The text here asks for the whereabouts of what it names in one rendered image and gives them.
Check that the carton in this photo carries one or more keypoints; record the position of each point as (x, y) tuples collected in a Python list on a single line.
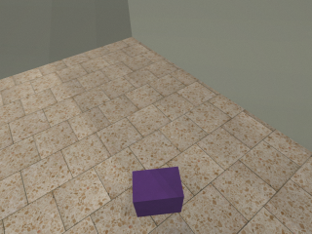
[(157, 191)]

